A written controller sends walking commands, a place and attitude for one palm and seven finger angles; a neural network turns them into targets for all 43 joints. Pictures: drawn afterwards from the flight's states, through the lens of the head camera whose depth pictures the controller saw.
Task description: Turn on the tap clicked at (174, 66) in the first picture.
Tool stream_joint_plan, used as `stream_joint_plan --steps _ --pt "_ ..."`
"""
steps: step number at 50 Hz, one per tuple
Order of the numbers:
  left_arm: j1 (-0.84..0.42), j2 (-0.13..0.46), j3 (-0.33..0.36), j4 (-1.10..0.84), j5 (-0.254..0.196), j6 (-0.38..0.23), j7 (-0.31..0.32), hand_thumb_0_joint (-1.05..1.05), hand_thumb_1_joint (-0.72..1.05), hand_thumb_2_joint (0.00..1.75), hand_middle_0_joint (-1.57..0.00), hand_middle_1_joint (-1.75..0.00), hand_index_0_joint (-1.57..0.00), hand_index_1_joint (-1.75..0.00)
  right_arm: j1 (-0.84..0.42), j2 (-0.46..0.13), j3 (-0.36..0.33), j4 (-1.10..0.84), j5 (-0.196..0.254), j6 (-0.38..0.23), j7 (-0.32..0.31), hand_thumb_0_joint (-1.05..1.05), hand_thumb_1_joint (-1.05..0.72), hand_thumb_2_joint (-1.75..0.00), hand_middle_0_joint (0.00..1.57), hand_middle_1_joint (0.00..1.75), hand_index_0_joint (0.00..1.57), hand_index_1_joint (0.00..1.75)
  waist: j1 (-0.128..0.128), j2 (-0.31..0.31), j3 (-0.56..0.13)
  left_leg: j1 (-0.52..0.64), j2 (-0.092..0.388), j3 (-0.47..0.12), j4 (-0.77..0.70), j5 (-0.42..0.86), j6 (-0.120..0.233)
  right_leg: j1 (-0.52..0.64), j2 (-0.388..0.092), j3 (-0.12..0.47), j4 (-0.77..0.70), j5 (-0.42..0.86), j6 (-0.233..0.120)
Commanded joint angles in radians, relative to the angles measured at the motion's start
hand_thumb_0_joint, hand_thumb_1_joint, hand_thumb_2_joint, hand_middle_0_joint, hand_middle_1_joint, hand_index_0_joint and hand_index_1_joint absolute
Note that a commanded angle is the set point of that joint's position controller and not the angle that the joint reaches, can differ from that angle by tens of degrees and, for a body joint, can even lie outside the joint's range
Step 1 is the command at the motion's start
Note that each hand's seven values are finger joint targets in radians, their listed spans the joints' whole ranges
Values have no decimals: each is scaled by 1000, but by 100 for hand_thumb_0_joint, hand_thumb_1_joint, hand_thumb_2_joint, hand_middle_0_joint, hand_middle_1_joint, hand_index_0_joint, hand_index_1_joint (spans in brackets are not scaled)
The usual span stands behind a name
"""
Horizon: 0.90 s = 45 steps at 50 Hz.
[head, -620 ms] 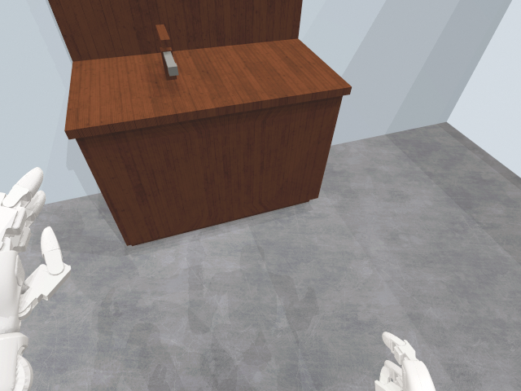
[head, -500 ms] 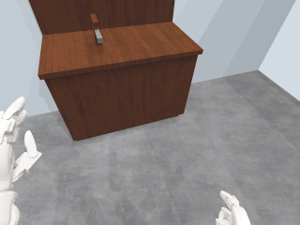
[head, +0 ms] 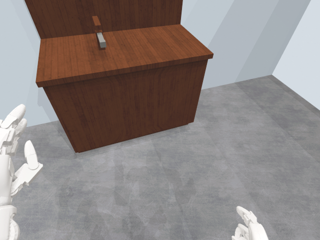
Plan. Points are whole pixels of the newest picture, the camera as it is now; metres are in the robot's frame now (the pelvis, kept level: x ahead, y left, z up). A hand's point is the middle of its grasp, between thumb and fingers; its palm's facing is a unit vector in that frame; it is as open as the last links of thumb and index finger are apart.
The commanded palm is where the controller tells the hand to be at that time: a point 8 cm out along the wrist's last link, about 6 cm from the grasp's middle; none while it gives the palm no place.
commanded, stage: walk to a spot facing it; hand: left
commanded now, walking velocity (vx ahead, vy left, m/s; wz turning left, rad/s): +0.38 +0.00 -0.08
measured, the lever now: (102, 43) +0.97 +0.35 +0.03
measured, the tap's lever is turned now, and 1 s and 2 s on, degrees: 0 0 0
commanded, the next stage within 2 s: take the last steps up to it in 0.54 s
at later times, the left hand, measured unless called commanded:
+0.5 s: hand (68, 118) +0.33 +0.23 +0.16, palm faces +0.41 -0.82 -0.39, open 7.4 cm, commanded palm +0.27 +0.27 +0.18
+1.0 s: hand (116, 81) +0.46 +0.15 +0.17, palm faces +0.35 -0.80 -0.49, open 7.4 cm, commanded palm +0.40 +0.20 +0.18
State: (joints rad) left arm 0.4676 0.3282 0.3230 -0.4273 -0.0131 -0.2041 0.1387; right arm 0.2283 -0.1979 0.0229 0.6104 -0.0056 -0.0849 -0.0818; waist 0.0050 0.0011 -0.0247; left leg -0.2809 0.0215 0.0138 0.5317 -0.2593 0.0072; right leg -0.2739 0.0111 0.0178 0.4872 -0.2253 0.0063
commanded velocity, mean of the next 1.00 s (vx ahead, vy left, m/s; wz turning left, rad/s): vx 0.30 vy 0.03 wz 0.01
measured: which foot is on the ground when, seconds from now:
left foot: down 0.00-0.24, up 0.26-0.40, down 0.42-0.76, up 0.78-1.00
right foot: down 0.00-0.44, up 0.46-0.74, down 0.76-1.00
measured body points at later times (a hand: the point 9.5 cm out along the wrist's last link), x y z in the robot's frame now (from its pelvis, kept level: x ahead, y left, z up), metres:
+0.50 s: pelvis +0.10 -0.01 -0.02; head +0.12 +0.01 +0.43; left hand +0.30 +0.28 +0.18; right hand +0.25 -0.25 -0.10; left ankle +0.10 +0.11 -0.74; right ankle +0.03 -0.12 -0.69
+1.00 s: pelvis +0.24 -0.07 +0.00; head +0.27 -0.08 +0.44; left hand +0.43 +0.19 +0.20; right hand +0.38 -0.33 -0.11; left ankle +0.26 +0.07 -0.67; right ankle +0.27 -0.15 -0.74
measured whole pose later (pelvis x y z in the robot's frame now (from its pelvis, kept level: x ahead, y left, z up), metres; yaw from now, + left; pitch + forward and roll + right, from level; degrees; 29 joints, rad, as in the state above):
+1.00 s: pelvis +0.24 -0.07 +0.00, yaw -1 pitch +0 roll +1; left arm 0.51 0.37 0.40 -0.54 -0.01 -0.25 0.13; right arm 0.18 -0.24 -0.03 0.65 0.00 -0.05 -0.07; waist -0.03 -0.01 0.08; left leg -0.52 0.09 0.08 1.03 -0.36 -0.01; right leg -0.31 -0.06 -0.21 0.57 -0.25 -0.07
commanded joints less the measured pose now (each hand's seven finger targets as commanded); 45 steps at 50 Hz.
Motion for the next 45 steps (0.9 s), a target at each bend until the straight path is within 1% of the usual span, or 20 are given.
stream_joint_plan --steps 1,5,8,12,13,15,18,20,21,22,23,25,30,36,37,38,39,40,43,45 --pt "-117 158 100 -219 4 -55 34 0 90 90 -20 -30 -20 -30 -99 -128 -50 -154 -6 -47 -23 0 -90 -90 20 30 20 30 -16 83 1 -84 110 -143 -173 -414 68 -44 -34 45 -11 -328 -46" --pt "-114 149 95 -204 8 -59 36 0 90 90 -20 -30 -20 -30 -92 -129 -51 -141 -6 -51 -27 0 -90 -90 20 30 20 30 -18 165 -24 -34 202 -238 -185 -324 113 -54 -6 -37 119 -214 -28" --pt "-143 153 88 -206 14 -58 37 0 90 90 -20 -30 -20 -30 -91 -127 -47 -139 -6 -52 -23 0 -90 -90 20 30 20 30 -15 141 26 -121 172 -157 -123 -275 89 13 -25 -26 59 -192 -44" --pt "-164 199 113 -192 13 -70 40 0 90 90 -20 -30 -20 -30 -88 -105 -50 -132 3 -57 -7 0 -90 -90 20 30 20 30 -5 -215 24 -321 -6 79 322 -213 2 158 -299 457 -173 -245 -211" --pt "-176 211 118 -213 13 -80 43 0 90 90 -20 -30 -20 -30 -111 -109 -52 -137 6 -58 -4 0 -90 -90 20 30 20 30 8 -198 31 -401 10 44 424 -258 -7 229 -361 532 -197 -133 -268" --pt "-144 222 141 -243 12 -91 46 0 90 90 -20 -30 -20 -30 -113 -98 -42 -128 3 -52 3 0 -90 -90 20 30 20 30 13 -115 18 -429 60 -10 443 -305 -3 288 -374 448 -137 143 -289" --pt "-86 203 164 -279 1 -104 45 0 90 90 -20 -30 -20 -30 -93 -76 -30 -135 -8 -32 11 0 -90 -90 20 30 20 30 -6 -108 -64 -140 46 89 102 -118 -3 189 -235 152 -20 284 -191" --pt "-88 186 144 -320 -16 -104 44 0 90 90 -20 -30 -20 -30 -71 -92 -48 -149 -3 -36 -4 0 -90 -90 20 30 20 30 -40 18 -133 197 15 124 -93 113 8 47 -129 19 233 266 -91" --pt "-73 191 158 -337 -22 -111 46 0 90 90 -20 -30 -20 -30 -76 -132 -67 -152 -3 -36 -7 0 -90 -90 20 30 20 30 -40 234 -167 380 215 -152 -139 203 100 -176 -40 -55 444 26 -18" --pt "-95 184 140 -350 -21 -123 49 0 90 90 -20 -30 -20 -30 -82 -122 -65 -159 2 -38 0 0 -90 -90 20 30 20 30 -30 329 -164 417 393 -409 -192 308 203 -328 2 -58 628 -370 1" --pt "-90 206 148 -282 -12 -111 42 0 90 90 -20 -30 -20 -30 -80 -113 -59 -136 -9 -44 2 0 -90 -90 20 30 20 30 -41 263 -95 344 447 -489 -227 225 246 -407 -39 -6 735 -374 -5" --pt "-136 183 113 -300 -3 -101 32 0 90 90 -20 -30 -20 -30 -87 -111 -64 -119 3 -56 8 0 -90 -90 20 30 20 30 -41 135 -10 337 437 -395 -206 261 258 -520 -91 9 763 -319 3" --pt "-39 170 130 -305 4 -75 25 0 90 90 -20 -30 -20 -30 -72 -110 -61 -126 1 -69 11 0 -90 -90 20 30 20 30 -20 227 -13 202 290 -8 -206 343 140 -310 -89 -137 432 -122 10" --pt "-54 194 165 -231 3 -55 19 0 90 90 -20 -30 -20 -30 -87 -102 -59 -136 6 -55 2 0 -90 -90 20 30 20 30 -2 158 -71 28 213 138 100 324 74 176 -7 -251 57 68 3" --pt "-63 224 180 -237 9 -56 21 0 90 90 -20 -30 -20 -30 -85 -91 -64 -136 11 -51 3 0 -90 -90 20 30 20 30 8 28 -112 -59 152 162 323 188 51 276 -104 -118 4 93 -39" --pt "-64 267 213 -237 12 -59 25 0 90 90 -20 -30 -20 -30 -99 -67 -62 -151 9 -46 5 0 -90 -90 20 30 20 30 7 -229 -148 -288 14 168 616 -197 14 376 -342 309 -79 230 -152" --pt "-54 283 252 -207 0 -70 25 0 90 90 -20 -30 -20 -30 -122 -74 -53 -166 -3 -53 6 0 -90 -90 20 30 20 30 24 -211 -140 -322 20 19 741 -302 12 287 -430 465 -161 156 -194" --pt "-50 276 242 -233 -17 -80 15 0 90 90 -20 -30 -20 -30 -95 -85 -66 -131 -2 -48 20 0 -90 -90 20 30 20 30 6 -244 -150 -341 37 -34 822 -275 -2 266 -444 476 -202 -57 -192" --pt "-15 255 238 -305 -6 -104 16 0 90 90 -20 -30 -20 -30 -131 -87 -60 -109 6 -22 29 0 -90 -90 20 30 20 30 -5 -82 -107 -376 91 -44 836 -131 -27 187 -402 234 -170 29 -184" --pt "-13 244 226 -321 0 -110 23 0 90 90 -20 -30 -20 -30 -140 -88 -62 -117 5 -14 19 0 -90 -90 20 30 20 30 -14 -79 -96 -319 112 -33 685 -129 -30 113 -380 112 -165 126 -165"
